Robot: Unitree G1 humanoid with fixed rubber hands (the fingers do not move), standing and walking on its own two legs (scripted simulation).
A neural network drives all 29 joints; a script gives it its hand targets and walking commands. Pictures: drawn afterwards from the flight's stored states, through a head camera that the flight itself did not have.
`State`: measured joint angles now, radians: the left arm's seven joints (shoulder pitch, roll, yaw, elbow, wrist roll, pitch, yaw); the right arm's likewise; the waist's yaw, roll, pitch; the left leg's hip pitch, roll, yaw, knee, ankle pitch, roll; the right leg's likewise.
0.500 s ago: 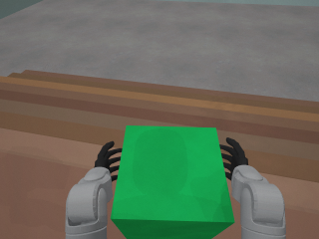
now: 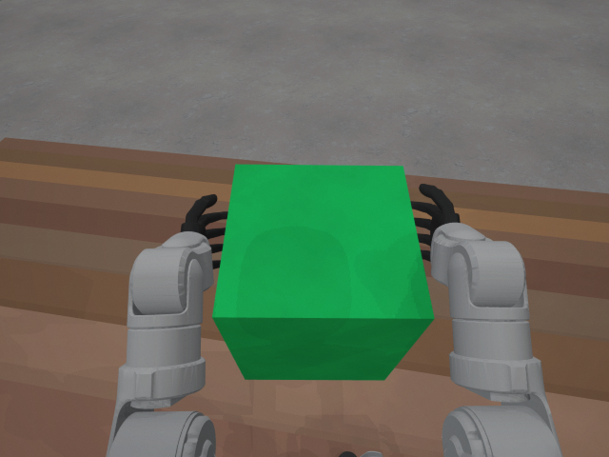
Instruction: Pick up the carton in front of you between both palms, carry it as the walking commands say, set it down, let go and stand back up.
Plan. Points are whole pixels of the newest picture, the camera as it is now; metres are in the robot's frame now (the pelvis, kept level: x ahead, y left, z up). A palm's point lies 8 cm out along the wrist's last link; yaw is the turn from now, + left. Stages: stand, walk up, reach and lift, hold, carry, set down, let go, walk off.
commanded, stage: carry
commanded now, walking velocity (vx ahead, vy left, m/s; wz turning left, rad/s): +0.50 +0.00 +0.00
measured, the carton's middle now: (316, 282) +0.35 -0.01 +0.05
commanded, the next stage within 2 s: none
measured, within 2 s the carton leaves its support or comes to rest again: neither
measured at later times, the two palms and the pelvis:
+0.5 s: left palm (227, 118) +0.67 +0.14 +0.11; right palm (393, 112) +0.67 -0.16 +0.11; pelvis +0.31 -0.02 -0.01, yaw -3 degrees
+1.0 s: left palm (241, 118) +0.99 +0.17 -0.08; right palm (347, 116) +0.97 -0.13 -0.07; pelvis +0.64 +0.05 -0.14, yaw -1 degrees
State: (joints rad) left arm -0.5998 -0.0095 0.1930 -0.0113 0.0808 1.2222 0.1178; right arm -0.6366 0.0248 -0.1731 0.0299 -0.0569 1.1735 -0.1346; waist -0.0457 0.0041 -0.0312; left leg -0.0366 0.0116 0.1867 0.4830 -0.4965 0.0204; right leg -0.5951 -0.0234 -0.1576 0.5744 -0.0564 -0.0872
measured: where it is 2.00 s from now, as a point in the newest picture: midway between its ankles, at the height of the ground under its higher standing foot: (287, 251)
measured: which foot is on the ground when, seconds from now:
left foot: down 0.00-0.04, up 0.06-0.60, down 0.62-1.00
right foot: up 0.00-0.00, down 0.02-0.64, up 0.66-1.00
